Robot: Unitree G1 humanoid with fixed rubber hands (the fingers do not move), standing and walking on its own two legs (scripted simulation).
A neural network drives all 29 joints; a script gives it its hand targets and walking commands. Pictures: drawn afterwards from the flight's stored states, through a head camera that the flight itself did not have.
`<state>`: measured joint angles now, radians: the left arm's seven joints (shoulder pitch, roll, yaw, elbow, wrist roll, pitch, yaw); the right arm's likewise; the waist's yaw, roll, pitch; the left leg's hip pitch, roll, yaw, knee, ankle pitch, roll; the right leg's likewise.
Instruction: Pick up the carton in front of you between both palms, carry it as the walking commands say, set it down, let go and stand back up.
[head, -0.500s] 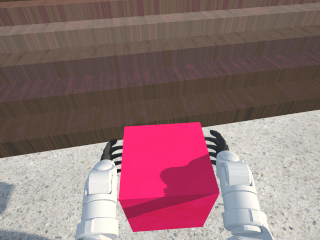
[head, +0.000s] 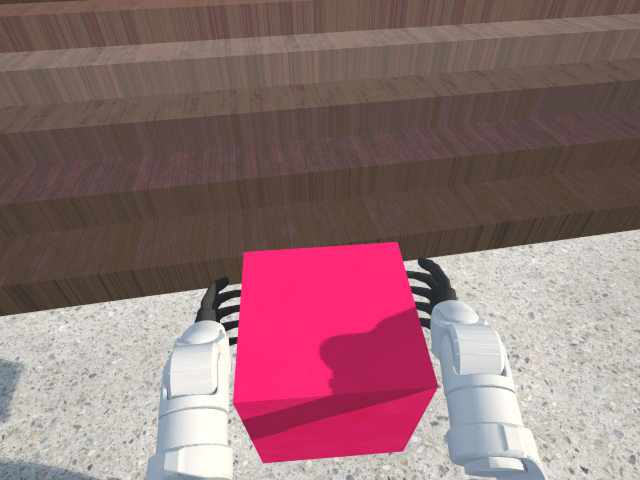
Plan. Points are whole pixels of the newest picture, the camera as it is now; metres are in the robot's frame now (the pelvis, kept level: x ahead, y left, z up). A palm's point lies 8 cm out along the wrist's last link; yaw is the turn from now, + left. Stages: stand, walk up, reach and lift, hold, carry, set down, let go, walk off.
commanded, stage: carry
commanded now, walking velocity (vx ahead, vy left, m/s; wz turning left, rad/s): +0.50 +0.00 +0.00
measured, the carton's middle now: (327, 357) +0.30 +0.01 -0.02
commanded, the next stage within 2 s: none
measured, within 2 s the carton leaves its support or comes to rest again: neither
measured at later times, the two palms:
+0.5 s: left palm (233, 227) +0.46 +0.15 +0.09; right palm (427, 219) +0.46 -0.15 +0.10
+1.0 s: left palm (252, 135) +0.76 +0.15 +0.09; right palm (391, 126) +0.78 -0.15 +0.09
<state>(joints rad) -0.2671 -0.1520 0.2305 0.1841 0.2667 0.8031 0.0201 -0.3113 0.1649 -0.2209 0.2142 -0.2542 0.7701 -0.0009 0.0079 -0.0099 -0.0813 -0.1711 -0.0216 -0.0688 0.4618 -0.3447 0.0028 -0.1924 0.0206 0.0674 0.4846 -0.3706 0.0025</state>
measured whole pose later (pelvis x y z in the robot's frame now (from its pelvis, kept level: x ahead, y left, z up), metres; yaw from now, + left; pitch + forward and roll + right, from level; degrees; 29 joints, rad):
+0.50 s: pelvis +0.19 +0.00 +0.00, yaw +1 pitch +5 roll -1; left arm -0.15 -0.13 0.12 -0.37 0.10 1.21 0.10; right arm -0.18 0.14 -0.10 -0.38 -0.09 1.21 -0.09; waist -0.03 0.05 -0.12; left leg -0.06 0.05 0.10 0.32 -0.34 -0.01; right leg -0.50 -0.02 -0.17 0.60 -0.27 -0.02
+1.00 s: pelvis +0.50 -0.01 -0.01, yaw +2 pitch +5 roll +1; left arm -0.19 -0.14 0.12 -0.40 0.10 1.24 0.10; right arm -0.21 0.14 -0.11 -0.42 -0.10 1.22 -0.09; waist 0.02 -0.01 -0.09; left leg -0.60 0.05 0.20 0.59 -0.07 0.03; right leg 0.09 0.00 -0.18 0.22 -0.39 -0.03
